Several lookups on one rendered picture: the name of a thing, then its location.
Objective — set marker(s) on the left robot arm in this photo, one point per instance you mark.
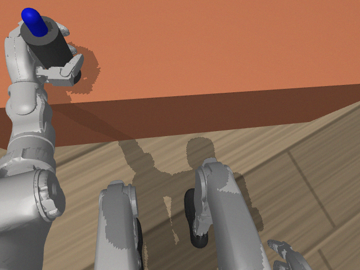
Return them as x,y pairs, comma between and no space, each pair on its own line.
30,193

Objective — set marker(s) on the right robot foot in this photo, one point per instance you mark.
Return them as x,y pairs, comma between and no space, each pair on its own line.
196,240

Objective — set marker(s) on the bottle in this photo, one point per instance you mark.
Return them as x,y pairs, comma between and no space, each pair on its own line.
45,39

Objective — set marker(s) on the left robot hand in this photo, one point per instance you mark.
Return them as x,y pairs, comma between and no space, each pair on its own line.
23,64

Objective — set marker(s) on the right robot hand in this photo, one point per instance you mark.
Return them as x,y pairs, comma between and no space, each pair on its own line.
295,261

